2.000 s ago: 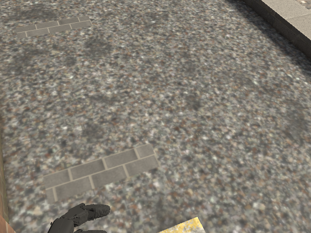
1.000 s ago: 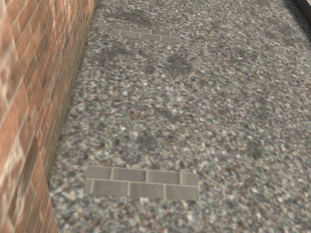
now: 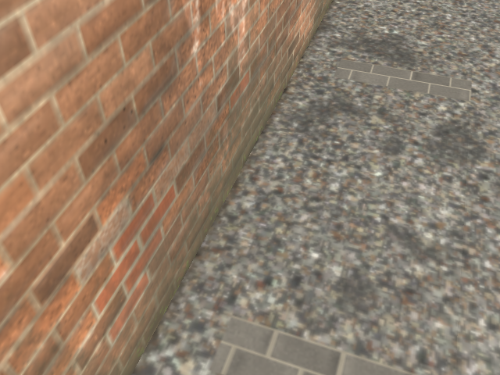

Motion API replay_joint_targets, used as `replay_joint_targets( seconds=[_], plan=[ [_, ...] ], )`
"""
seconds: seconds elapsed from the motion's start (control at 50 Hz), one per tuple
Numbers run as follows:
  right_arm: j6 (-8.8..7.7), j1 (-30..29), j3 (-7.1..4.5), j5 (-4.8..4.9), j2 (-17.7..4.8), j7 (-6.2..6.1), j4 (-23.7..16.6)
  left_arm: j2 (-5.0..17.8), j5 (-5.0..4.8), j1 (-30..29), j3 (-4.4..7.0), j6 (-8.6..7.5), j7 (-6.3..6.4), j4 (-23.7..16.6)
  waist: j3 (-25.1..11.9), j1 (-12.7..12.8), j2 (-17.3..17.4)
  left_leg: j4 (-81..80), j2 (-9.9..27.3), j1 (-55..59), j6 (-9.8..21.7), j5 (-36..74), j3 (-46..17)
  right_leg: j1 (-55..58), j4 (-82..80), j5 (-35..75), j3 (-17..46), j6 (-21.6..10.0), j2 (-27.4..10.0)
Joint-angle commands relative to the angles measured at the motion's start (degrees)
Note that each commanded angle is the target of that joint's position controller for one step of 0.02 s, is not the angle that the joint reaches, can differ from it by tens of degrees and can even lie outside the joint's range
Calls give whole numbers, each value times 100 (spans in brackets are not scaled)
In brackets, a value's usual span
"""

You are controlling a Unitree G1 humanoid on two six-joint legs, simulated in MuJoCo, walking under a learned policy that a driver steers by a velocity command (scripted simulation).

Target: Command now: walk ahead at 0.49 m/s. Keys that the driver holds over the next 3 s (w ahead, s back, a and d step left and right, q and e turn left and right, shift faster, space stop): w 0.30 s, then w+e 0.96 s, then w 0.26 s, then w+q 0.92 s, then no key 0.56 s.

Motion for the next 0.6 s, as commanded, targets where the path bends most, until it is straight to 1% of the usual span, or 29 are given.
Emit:
replay_joint_targets(
  seconds=[0.02, 0.04, 0.06, 0.08, 0.1, 0.12, 0.14, 0.16, 0.18, 0.2, 0.22, 0.24, 0.26, 0.28, 0.3, 0.32, 0.34, 0.36, 0.38, 0.4, 0.42, 0.44, 0.46, 0.48, 0.5, 0.54, 0.56, 0.58, 0.6],
  plan=[
    [-499, -966, 234, 110, 583, 58, -1002, -255, -249, 3296, -80, -79, -63, 1456, 1105, 378, -1708, 241, -5, -5986, 834, 1120, -526, 3421, -420, 4433, 2369, -362, -1484],
    [-624, -759, 200, 48, 429, 121, -788, -101, -27, 2436, -37, -121, -55, 1217, 850, -74, -283, -973, 281, -5169, 974, 2168, -730, 2514, -441, 3935, 2350, -365, -1546],
    [-630, -1110, 304, -120, 334, 251, -1298, 758, 423, 651, 75, -78, 235, 701, 756, -868, 89, -3562, 545, -3207, 641, 3636, -318, -190, -1995, 2388, 3298, -894, -1830],
    [-510, -1188, 165, 58, -77, 291, -1207, 1217, 908, -407, 117, -85, 416, 480, 638, -1118, 65, -3699, 1013, -984, 109, 4532, -386, -2280, -2107, 1569, 4340, -1831, -2459],
    [-360, -857, 26, 46, -462, 295, -855, 1022, 824, -362, 103, -69, 474, 683, 710, -1066, 700, -2985, 839, -263, -95, 4852, -229, -2651, -1594, 1934, 3574, -1821, -2043],
    [-306, -1018, -67, 25, -670, 327, -822, 691, 432, -231, 28, -160, 490, 811, 1003, -982, 730, -4145, 804, -1236, -167, 5494, -487, -1683, -1185, 805, 2557, -1465, -1308],
    [-307, -1614, 16, -151, -703, 391, -1042, 564, 21, -253, 13, -251, 534, 837, 1070, -798, 345, -5636, 1065, -934, -135, 6885, -132, -1496, -988, -420, 2043, -1269, -875],
    [-356, -2201, 109, -222, -582, 390, -1265, 618, -120, -22, 0, -278, 628, 952, 1407, -499, 613, -6718, 991, -79, -112, 7990, 120, -2028, -958, -1063, 1666, -1132, -640],
    [-344, -2615, 179, -143, -306, 453, -1368, 531, -86, 376, -11, -187, 608, 1124, 1253, -223, 652, -7535, 776, 953, -151, 7857, 505, -2147, -934, -1353, 1242, -1018, -431],
    [-291, -2425, 172, 11, -300, 514, -1337, 524, 25, 757, 27, -136, 501, 1207, 1326, -118, 363, -7783, 621, 1592, -278, 7512, 777, -2087, -575, -1635, 1032, -968, -378],
    [-159, -1955, 115, 145, -434, 509, -1186, 369, 29, 965, 42, -89, 436, 1327, 1290, -194, -109, -8156, 721, 1922, -360, 7223, 805, -1641, -213, -1437, 918, -915, -349],
    [-84, -1483, 23, 177, -667, 558, -997, 200, 34, 1219, 39, 4, 361, 1375, 1160, -176, -235, -8735, 880, 1894, -297, 7102, 795, -748, 445, -1048, 795, -829, -310],
    [-139, -832, -99, 150, -892, 583, -799, 165, 43, 997, 66, 167, 369, 1294, 949, -407, -640, -9425, 1179, 2096, -147, 7042, 745, -56, 1231, -564, 931, -741, -348],
    [-182, 13, -260, 64, -1110, 567, -397, 224, 49, 907, 112, 298, 405, 1260, 521, -691, -486, -10130, 1250, 2806, 6, 7345, 840, 296, 2595, 271, 759, -608, -116],
    [-194, 605, -242, -180, -932, 586, -249, 233, 8, 838, 109, 336, 368, 1263, 264, -1081, 21, -10304, 1166, 3704, 261, 7078, 1096, 0, 4159, 584, 403, -452, 280],
    [-241, 1580, -202, -383, -657, 577, 31, -26, 68, 611, 152, 303, 293, 1179, 192, -1550, 881, -9527, 1519, 5346, 721, 7090, 760, -1864, 6328, -1777, 442, -314, 936],
    [-281, 1770, -90, -564, -632, 626, 89, -706, 8, 950, -29, 214, 247, 957, -110, -1328, 1376, -7379, 1900, 6276, 819, 7836, 546, -3566, 7395, -3215, 827, -439, 844],
    [-261, 1519, -155, -455, -854, 612, -60, -712, -101, 1234, -112, 107, 216, 683, -405, -1003, 1740, -7118, 2136, 6254, 1134, 7312, -50, -4294, 7424, -2855, 958, -438, 615],
    [-201, 1579, -339, -370, -1467, 601, 40, -492, -326, 909, -128, 32, 321, 271, -683, -983, 1605, -8233, 2901, 6043, 1889, 4455, -1528, -4886, 7715, -2421, 689, -243, 537],
    [-314, 827, -345, -267, -1346, 497, 73, -46, -439, 64, 10, -29, 472, -195, -561, -685, 931, -9233, 3294, 5345, 1909, 1543, -2635, -5273, 5961, -648, 1197, -285, -3],
    [-361, 162, -173, -360, -969, 381, -179, 333, -330, -569, 63, 138, 601, -407, 92, -549, 328, -9696, 3190, 3895, 1743, 1401, -2544, -4774, 5178, 276, 1213, -151, -124],
    [-344, -350, -20, -434, -643, 339, -216, 105, -156, -639, 36, 325, 608, -434, 418, -242, 434, -9641, 3014, 2633, 1705, 2428, -2201, -4153, 4732, 583, 1235, 92, -168],
    [-332, -567, 48, -385, -543, 296, -280, 37, -69, -424, 27, 435, 597, -412, 641, -39, 454, -9647, 2783, 1889, 1589, 3154, -1548, -3668, 4105, 610, 1281, 239, -312],
    [-375, -636, 37, -332, -631, 228, -213, -70, -7, -394, 33, 455, 539, -429, 722, 123, 436, -9637, 2589, 1391, 1375, 3942, -1120, -3186, 3348, 699, 1330, 316, -376],
    [-401, -472, 34, -331, -751, 164, -175, -152, 7, -609, 11, 447, 483, -564, 655, 82, 442, -9636, 2302, 1290, 1256, 4592, -527, -2884, 2712, 1037, 1145, 343, -350],
    [-445, -141, 25, -193, -888, 74, -43, -283, 126, -1250, -72, 417, 337, -835, 390, -161, 496, -9633, 2045, 1829, 954, 5336, 320, -2563, 1590, 2014, 656, 256, -299],
    [-464, 90, 46, -119, -839, 73, 18, -303, 171, -1584, -81, 412, 260, -988, 405, -316, 517, -9734, 1884, 1982, 849, 5538, 668, -2331, 1180, 2223, 334, 199, -192],
    [-452, 315, 72, -57, -771, 81, 114, -381, 103, -1845, -121, 425, 204, -1164, 433, -394, 543, -9853, 1829, 2230, 810, 5436, 793, -2184, 842, 2100, 176, 165, -138],
    [-405, 402, 66, -55, -819, 86, 158, -392, 49, -2120, -122, 441, 143, -1321, 554, -498, 591, -9862, 1844, 2616, 772, 5497, 895, -2280, 582, 1947, 63, 96, -73]
  ],
)
Next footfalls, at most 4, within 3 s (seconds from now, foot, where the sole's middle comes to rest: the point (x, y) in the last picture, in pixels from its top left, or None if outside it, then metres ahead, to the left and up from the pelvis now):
0.32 left None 0.34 0.11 -0.97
0.76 right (327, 371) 0.67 -0.16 -0.97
1.22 left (322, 274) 1.02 -0.16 -0.97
1.68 right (421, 264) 1.09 -0.53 -0.97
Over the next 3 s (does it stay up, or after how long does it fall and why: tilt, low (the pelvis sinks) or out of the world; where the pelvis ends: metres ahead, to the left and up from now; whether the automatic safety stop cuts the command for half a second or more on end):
stays up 1.57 -0.58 -0.21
